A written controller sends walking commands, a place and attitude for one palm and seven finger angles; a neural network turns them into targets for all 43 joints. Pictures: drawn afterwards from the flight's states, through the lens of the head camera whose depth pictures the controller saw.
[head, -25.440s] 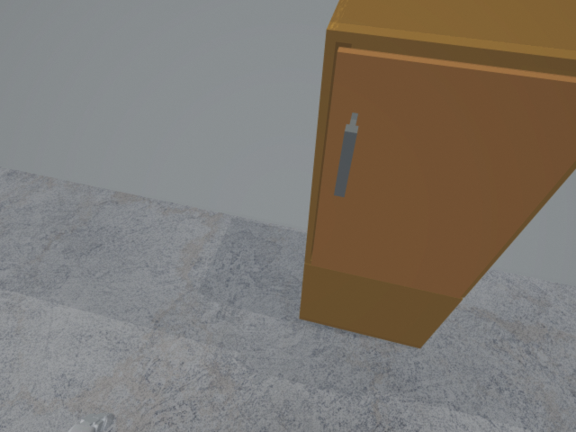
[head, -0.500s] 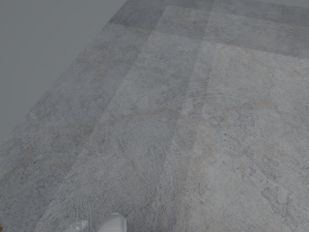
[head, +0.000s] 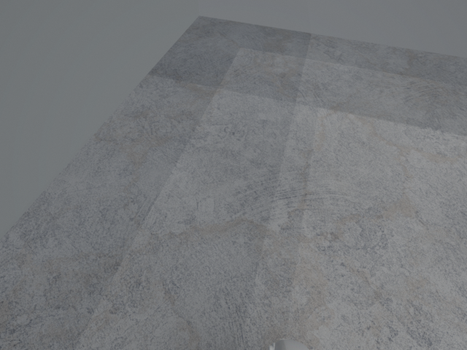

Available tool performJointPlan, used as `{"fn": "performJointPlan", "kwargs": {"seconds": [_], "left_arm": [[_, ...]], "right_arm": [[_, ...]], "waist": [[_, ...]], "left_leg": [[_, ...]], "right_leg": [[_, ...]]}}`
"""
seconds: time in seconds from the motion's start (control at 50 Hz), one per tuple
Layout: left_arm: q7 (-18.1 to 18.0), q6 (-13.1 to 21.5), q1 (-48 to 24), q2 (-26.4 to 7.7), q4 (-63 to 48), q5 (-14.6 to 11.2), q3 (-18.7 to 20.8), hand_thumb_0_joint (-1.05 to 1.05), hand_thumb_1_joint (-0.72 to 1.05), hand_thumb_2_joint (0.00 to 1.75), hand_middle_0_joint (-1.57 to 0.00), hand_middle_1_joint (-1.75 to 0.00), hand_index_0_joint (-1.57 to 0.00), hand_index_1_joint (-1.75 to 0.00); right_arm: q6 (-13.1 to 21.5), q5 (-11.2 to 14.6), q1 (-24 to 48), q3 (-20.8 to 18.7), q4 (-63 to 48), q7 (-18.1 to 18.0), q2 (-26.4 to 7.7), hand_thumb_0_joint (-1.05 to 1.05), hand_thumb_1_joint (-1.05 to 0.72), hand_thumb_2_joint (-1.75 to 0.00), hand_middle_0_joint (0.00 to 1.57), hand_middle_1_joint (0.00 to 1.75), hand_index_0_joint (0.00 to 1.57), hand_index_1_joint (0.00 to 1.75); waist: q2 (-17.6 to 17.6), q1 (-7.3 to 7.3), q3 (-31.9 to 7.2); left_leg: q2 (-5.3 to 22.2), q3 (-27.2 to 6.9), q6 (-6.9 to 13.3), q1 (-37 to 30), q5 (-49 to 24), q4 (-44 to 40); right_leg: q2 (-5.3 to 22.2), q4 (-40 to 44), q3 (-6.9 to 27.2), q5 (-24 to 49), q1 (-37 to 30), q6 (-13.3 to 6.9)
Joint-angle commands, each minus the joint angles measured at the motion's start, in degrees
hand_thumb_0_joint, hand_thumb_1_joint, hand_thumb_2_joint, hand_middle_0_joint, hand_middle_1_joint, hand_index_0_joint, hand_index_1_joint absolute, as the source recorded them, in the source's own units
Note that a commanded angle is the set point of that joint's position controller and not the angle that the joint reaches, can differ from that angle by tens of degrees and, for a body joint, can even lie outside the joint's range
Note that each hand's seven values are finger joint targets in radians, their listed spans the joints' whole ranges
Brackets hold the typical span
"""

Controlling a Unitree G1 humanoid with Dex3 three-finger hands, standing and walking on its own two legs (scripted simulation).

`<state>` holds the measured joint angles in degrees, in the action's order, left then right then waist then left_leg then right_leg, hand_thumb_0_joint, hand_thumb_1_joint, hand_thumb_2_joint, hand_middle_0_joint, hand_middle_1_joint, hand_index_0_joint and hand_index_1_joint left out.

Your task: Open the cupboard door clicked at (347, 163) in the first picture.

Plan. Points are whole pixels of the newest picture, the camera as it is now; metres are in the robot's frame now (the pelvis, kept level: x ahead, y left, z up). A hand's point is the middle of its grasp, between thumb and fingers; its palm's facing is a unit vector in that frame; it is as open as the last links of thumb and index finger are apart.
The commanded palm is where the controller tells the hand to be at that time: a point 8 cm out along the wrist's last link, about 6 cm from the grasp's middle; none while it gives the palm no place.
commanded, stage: walk to a spot facing it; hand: left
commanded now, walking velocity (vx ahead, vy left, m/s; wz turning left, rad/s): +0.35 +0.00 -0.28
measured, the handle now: out of the picture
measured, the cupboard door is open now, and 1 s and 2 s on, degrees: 45 45 45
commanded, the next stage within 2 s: turn to face it in 0.12 s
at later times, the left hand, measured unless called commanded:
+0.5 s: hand (187, 278) +0.29 +0.13 -0.18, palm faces +0.08 -0.98 -0.18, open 7.1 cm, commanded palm none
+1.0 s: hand (193, 258) +0.32 +0.12 -0.15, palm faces +0.36 -0.88 -0.30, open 7.4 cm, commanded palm none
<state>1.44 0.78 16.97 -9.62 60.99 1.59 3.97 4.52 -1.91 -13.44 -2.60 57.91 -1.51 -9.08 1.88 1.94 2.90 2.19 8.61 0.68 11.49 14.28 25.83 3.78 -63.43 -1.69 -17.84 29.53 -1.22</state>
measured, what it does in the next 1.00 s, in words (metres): walks ahead, turning left: right foot, then left foot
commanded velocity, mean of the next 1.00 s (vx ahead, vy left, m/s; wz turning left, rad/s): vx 0.05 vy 0.00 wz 0.45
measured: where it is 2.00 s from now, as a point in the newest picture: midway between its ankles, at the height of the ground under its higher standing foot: (270, 312)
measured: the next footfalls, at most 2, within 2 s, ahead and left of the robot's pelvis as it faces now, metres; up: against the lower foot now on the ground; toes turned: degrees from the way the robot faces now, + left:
right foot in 0.20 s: +0.23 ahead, -0.16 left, +0.00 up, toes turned -10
left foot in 0.54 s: +0.35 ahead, +0.06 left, +0.00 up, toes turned +13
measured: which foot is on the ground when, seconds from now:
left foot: down 0.00-0.20, up 0.22-0.52, down 0.54-0.90, up 0.92-1.00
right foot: up 0.00-0.18, down 0.20-0.54, up 0.56-0.88, down 0.90-1.00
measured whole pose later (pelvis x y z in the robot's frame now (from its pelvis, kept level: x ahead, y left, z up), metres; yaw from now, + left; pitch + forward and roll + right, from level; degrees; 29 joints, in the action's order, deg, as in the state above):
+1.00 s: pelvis +0.31 -0.11 -0.01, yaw +21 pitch +1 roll +2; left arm -1.4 -0.4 10.1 -11.5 50.7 1.5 3.1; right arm -4.2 -1.4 -8.6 -5.4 53.3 0.8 -15.0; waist -1.4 -0.7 4.0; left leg -1.3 -1.2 -2.5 31.3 25.6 59.6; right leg 4.3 -34.1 -5.2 -19.6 15.9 -0.4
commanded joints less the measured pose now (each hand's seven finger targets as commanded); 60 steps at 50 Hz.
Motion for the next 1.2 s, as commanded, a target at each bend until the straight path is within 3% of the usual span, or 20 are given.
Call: {"fn": "performJointPlan", "kwargs": {"seconds": [0.0,0.1,0.14,0.16,0.18,0.2,0.3,0.48,0.5,0.52,0.54,0.56,0.66,0.78,0.84,0.88,0.9,0.98,1.08,1.18], "left_arm": [[1.03,0.89,-3.6,-0.69,-5.06,0.11,-0.11,0.0,0.9,0.9,-0.2,-0.3,-0.2,-0.3],[1.22,0.99,-7.05,-3.11,-5.77,0.17,0.29,0.0,0.9,0.9,-0.2,-0.3,-0.2,-0.3],[0.76,1.75,0.57,-6.16,-3.33,0.3,0.78,0.0,0.9,0.9,-0.2,-0.3,-0.2,-0.3],[0.14,2.73,9.7,-10.88,-0.66,0.6,2.08,0.0,0.9,0.9,-0.2,-0.3,-0.2,-0.3],[-0.68,2.89,16.53,-17.63,1.18,-0.12,3.66,0.0,0.9,0.9,-0.2,-0.3,-0.2,-0.3],[-1.33,2.55,14.59,-17.24,0.74,-1.12,3.09,0.0,0.9,0.9,-0.2,-0.3,-0.2,-0.3],[-2.42,3.25,-2.92,-7.19,-3.7,-0.52,-0.7,0.0,0.9,0.9,-0.2,-0.3,-0.2,-0.3],[-2.94,1.4,-4.36,-8.61,-4.88,-0.87,0.94,0.0,0.9,0.9,-0.2,-0.3,-0.2,-0.3],[-2.84,0.87,-3.31,-8.19,-5.55,-1.0,0.92,0.0,0.9,0.9,-0.2,-0.3,-0.2,-0.3],[-2.77,0.29,-1.48,-5.62,-7.0,-1.65,0.78,0.0,0.9,0.9,-0.2,-0.3,-0.2,-0.3],[-2.88,-0.13,-4.66,-6.2,-9.26,-1.27,-0.05,0.0,0.9,0.9,-0.2,-0.3,-0.2,-0.3],[-2.84,-0.65,-7.47,-5.99,-10.1,-0.83,0.36,0.0,0.9,0.9,-0.2,-0.3,-0.2,-0.3],[-1.93,-1.22,-6.83,-5.35,-9.25,-0.66,0.82,0.0,0.9,0.9,-0.2,-0.3,-0.2,-0.3],[-2.07,-1.64,-6.44,-5.56,-11.46,-0.65,0.72,0.0,0.9,0.9,-0.2,-0.3,-0.2,-0.3],[-2.29,-0.96,-0.63,-7.85,-10.99,-0.58,1.41,0.0,0.9,0.9,-0.2,-0.3,-0.2,-0.3],[-3.1,-0.15,1.23,-17.19,-11.83,0.69,3.04,0.0,0.9,0.9,-0.2,-0.3,-0.2,-0.3],[-3.3,-0.21,-0.9,-17.13,-12.89,0.25,2.4,0.0,0.9,0.9,-0.2,-0.3,-0.2,-0.3],[-3.39,0.39,-6.05,-10.59,-13.67,-0.06,0.75,0.0,0.9,0.9,-0.2,-0.3,-0.2,-0.3],[-3.35,0.48,0.84,-13.42,-11.55,0.02,1.35,0.0,0.9,0.9,-0.2,-0.3,-0.2,-0.3],[-3.04,0.33,-0.51,-15.49,-11.54,-0.14,2.3,0.0,0.9,0.9,-0.2,-0.3,-0.2,-0.3]], "right_arm": [[-0.04,0.01,-6.72,-1.56,0.26,0.93,-8.21,0.0,-0.9,-0.9,0.2,0.3,0.2,0.3],[-1.05,-0.31,-9.25,-1.31,1.9,1.08,-9.87,0.0,-0.9,-0.9,0.2,0.3,0.2,0.3],[-1.38,0.11,-9.81,-0.93,2.58,1.2,-9.47,0.0,-0.9,-0.9,0.2,0.3,0.2,0.3],[-1.12,0.82,-9.95,-0.41,2.14,1.55,-7.6,0.0,-0.9,-0.9,0.2,0.3,0.2,0.3],[-0.78,1.64,-10.46,0.11,0.03,1.53,-4.55,0.0,-0.9,-0.9,0.2,0.3,0.2,0.3],[-0.96,1.48,-5.65,-0.54,-0.81,1.16,-6.97,0.0,-0.9,-0.9,0.2,0.3,0.2,0.3],[-3.85,1.12,-9.78,0.45,3.29,1.08,-1.32,0.0,-0.9,-0.9,0.2,0.3,0.2,0.3],[-4.6,0.63,-7.25,-0.3,-0.05,2.36,-3.44,0.0,-0.9,-0.9,0.2,0.3,0.2,0.3],[-4.45,0.27,-10.21,-1.05,0.0,2.27,-6.84,0.0,-0.9,-0.9,0.2,0.3,0.2,0.3],[-4.27,-0.39,-12.45,-2.37,-0.96,1.69,-12.78,0.0,-0.9,-0.9,0.2,0.3,0.2,0.3],[-4.69,-0.17,-14.08,-2.76,-1.11,1.02,-15.29,0.0,-0.9,-0.9,0.2,0.3,0.2,0.3],[-4.62,-0.2,-12.14,-2.95,-1.57,0.37,-15.5,0.0,-0.9,-0.9,0.2,0.3,0.2,0.3],[-3.8,0.15,-1.55,-2.49,-5.67,0.13,-12.82,0.0,-0.9,-0.9,0.2,0.3,0.2,0.3],[-5.37,0.06,1.29,-4.18,-7.75,0.92,-15.06,0.0,-0.9,-0.9,0.2,0.3,0.2,0.3],[-6.09,0.67,5.42,-4.56,-9.67,1.36,-14.81,0.0,-0.9,-0.9,0.2,0.3,0.2,0.3],[-6.18,1.23,7.25,-3.6,-12.49,2.14,-8.08,0.0,-0.9,-0.9,0.2,0.3,0.2,0.3],[-6.32,0.72,7.84,-3.95,-12.65,2.45,-10.87,0.0,-0.9,-0.9,0.2,0.3,0.2,0.3],[-7.44,0.88,7.18,-3.02,-10.02,3.17,-7.91,0.0,-0.9,-0.9,0.2,0.3,0.2,0.3],[-7.27,1.26,12.17,-1.65,-10.89,3.57,-6.46,0.0,-0.9,-0.9,0.2,0.3,0.2,0.3],[-6.55,1.26,9.13,-1.62,-11.0,3.29,-8.22,0.0,-0.9,-0.9,0.2,0.3,0.2,0.3]], "waist": [[-9.41,-2.09,2.05],[-8.15,-1.6,3.38],[-4.85,2.25,-0.47],[4.43,6.13,-6.68],[19.96,7.35,-13.15],[13.39,7.22,-10.49],[4.83,-3.67,-2.34],[1.52,-4.8,-3.0],[-6.28,-5.91,-5.86],[-21.27,-6.5,-7.85],[-19.62,-8.08,-8.86],[-15.2,-7.24,-9.3],[-9.05,-2.97,-7.66],[-11.32,-3.36,-7.81],[-9.65,-0.26,-7.8],[17.24,1.64,-4.98],[13.57,1.17,-3.59],[9.34,-2.81,-2.13],[9.04,0.54,-4.14],[9.91,-1.45,-6.74]], "left_leg": [[14.01,-4.29,6.17,4.55,-0.36,-17.37],[14.48,-2.77,4.89,2.26,-0.7,-12.73],[11.19,0.77,2.5,2.51,-13.04,1.54],[6.98,4.2,0.19,12.19,-11.16,18.44],[-0.67,3.57,-2.06,24.79,20.29,38.02],[1.84,-4.22,-1.64,28.88,21.1,46.25],[5.82,-6.83,-2.71,15.34,7.61,34.98],[1.95,-1.64,-1.89,4.33,-6.21,7.32],[4.35,-6.59,0.21,-1.92,-17.31,4.08],[17.3,-25.66,7.86,-7.68,-32.83,-0.28],[22.63,-34.24,12.86,-5.88,-31.32,-4.56],[22.46,-36.75,13.13,-5.02,-22.34,-7.0],[13.42,-22.31,7.87,3.04,-14.75,-7.06],[10.88,-23.91,7.57,4.96,-7.47,-6.2],[6.85,-22.85,4.46,12.18,-2.9,-1.43],[-6.45,-7.86,-3.58,28.58,17.38,23.14],[-3.29,-10.63,-2.67,26.22,19.82,36.3],[-0.24,-8.18,-4.46,24.61,10.43,41.94],[-1.58,-2.67,-4.37,19.11,10.86,24.53],[-3.05,0.13,-2.4,8.22,5.21,8.61]], "right_leg": [[2.33,17.17,-2.65,6.24,-3.51,0.73],[-0.42,26.07,-6.01,8.14,-10.26,-0.05],[-2.79,31.82,-6.28,6.4,-22.56,-1.98],[5.88,35.49,5.39,2.5,-37.82,-5.74],[22.16,44.67,30.07,5.76,-47.78,-12.43],[22.86,46.74,30.58,12.57,-43.87,-14.19],[15.59,48.33,0.91,28.05,-16.63,-7.6],[13.67,34.39,-9.14,23.94,-18.71,-2.26],[10.94,25.32,-10.73,16.96,-15.3,0.22],[3.34,12.46,-12.3,-7.8,-4.36,4.37],[-0.45,0.3,-5.22,-23.82,-2.51,4.17],[-0.22,-6.09,-0.82,-20.22,2.75,4.3],[1.09,-0.58,1.62,-6.73,0.3,5.24],[-2.42,18.65,-1.08,-7.31,-8.06,4.99],[-2.83,35.07,-1.64,2.14,-20.48,4.37],[22.21,51.19,23.98,-0.32,-26.91,-5.1],[25.96,50.66,22.57,2.53,-19.07,-8.41],[14.68,42.25,2.83,30.05,-21.19,-4.54],[15.47,37.7,-2.02,46.26,-30.07,-3.76],[16.44,30.54,-6.04,47.19,-28.68,-2.33]]}}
